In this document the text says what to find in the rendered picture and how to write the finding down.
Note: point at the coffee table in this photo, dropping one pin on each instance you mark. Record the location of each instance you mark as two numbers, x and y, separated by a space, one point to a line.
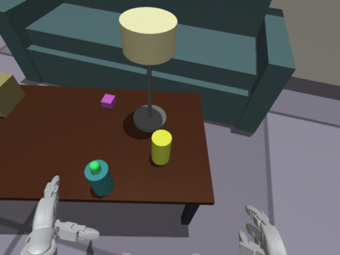
60 130

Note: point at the left robot arm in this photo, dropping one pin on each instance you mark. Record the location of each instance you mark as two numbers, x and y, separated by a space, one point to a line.
42 241

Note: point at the right robot hand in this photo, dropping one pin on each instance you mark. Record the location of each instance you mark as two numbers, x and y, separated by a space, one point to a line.
267 240

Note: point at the left robot hand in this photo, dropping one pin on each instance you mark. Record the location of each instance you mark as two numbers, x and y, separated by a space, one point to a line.
46 216

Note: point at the sofa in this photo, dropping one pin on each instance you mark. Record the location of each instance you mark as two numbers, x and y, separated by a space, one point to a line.
235 53

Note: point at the desk lamp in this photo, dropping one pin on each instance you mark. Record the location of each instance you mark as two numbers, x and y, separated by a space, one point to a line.
148 36

